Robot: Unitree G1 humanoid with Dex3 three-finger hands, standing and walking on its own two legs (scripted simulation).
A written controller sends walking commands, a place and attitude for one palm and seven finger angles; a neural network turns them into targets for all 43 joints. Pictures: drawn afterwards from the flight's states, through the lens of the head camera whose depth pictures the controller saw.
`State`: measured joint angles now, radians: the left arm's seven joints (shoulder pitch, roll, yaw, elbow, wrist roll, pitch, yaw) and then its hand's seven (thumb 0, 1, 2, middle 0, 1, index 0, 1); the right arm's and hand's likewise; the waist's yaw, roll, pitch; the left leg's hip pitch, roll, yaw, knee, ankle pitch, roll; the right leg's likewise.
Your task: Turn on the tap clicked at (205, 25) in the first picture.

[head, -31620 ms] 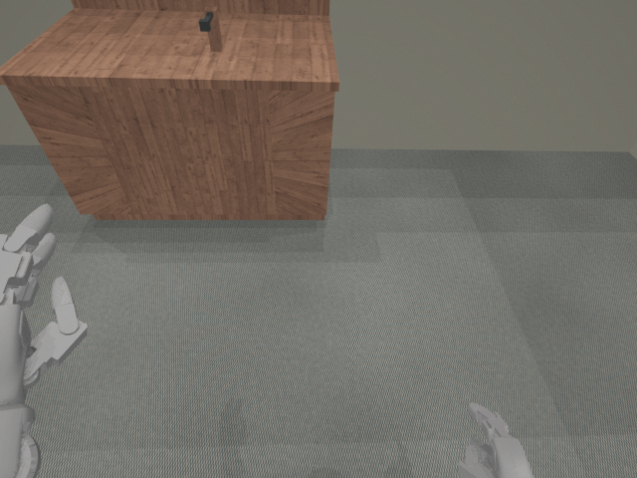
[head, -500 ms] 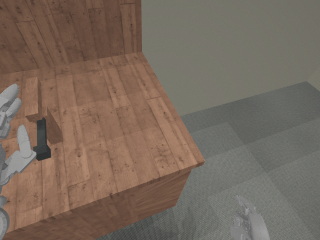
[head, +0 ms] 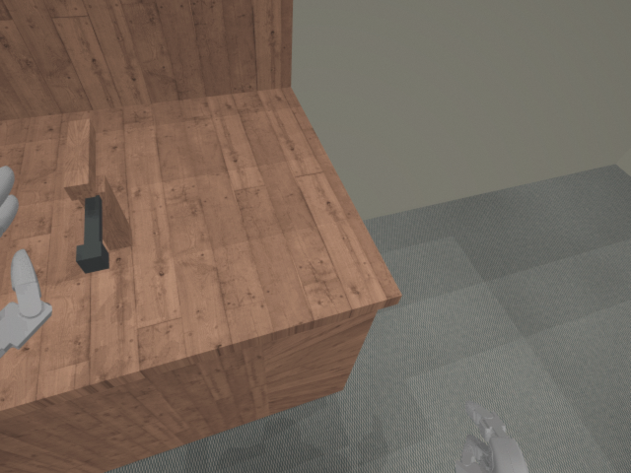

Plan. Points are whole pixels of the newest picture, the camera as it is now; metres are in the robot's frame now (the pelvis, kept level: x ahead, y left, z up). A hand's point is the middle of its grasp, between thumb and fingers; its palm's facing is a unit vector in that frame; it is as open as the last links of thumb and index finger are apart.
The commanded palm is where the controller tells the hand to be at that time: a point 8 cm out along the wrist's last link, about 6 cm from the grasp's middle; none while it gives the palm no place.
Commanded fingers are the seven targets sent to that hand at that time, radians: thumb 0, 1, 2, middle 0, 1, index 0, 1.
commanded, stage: come to a stop and stand still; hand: left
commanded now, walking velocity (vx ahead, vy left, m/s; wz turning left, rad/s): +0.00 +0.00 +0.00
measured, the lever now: (93, 257) +0.34 +0.31 +0.05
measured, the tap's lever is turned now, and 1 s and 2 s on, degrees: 0 0 0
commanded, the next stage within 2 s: look again from close up in 0.98 s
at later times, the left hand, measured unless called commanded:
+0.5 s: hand (90, 316) +0.22 +0.23 +0.14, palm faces +0.32 -0.87 -0.38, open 7.5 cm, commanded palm +0.17 +0.27 +0.18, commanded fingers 0.00 0.90 0.90 -0.20 -0.30 -0.20 -0.30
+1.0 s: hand (12, 300) +0.22 +0.29 +0.16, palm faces +0.43 -0.83 -0.37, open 7.5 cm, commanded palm +0.16 +0.30 +0.18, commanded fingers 0.00 0.90 0.90 -0.20 -0.30 -0.20 -0.30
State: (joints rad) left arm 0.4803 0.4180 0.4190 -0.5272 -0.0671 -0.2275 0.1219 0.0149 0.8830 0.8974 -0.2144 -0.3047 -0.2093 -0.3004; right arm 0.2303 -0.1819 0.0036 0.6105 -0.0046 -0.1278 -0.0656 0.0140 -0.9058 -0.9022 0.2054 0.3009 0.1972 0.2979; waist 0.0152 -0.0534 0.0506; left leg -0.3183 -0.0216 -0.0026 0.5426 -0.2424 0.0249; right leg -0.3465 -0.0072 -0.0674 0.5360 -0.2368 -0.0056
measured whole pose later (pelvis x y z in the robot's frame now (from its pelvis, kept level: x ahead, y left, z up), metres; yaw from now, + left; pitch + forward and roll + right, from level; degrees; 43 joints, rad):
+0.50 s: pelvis +0.01 -0.01 +0.00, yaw +0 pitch +1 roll -1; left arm 0.47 0.38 0.29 -0.37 -0.09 -0.27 0.10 0.01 0.89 0.90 -0.21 -0.30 -0.20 -0.30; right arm 0.28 -0.26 0.02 0.59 0.02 -0.18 0.03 0.01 -0.90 -0.90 0.21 0.30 0.20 0.30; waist 0.03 0.01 0.03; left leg -0.29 0.00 -0.01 0.53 -0.25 0.01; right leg -0.31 0.01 -0.07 0.48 -0.19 -0.03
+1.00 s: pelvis +0.02 +0.02 +0.01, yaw +3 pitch +1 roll +0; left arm 0.41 0.42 0.38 -0.37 -0.12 -0.25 0.09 0.01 0.89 0.90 -0.21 -0.30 -0.21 -0.30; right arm 0.16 -0.19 0.02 0.60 0.03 -0.15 0.02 0.01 -0.91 -0.90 0.21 0.30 0.20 0.30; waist 0.05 -0.02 0.05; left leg -0.25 -0.06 -0.04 0.47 -0.22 0.04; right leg -0.26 -0.05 -0.10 0.45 -0.20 0.01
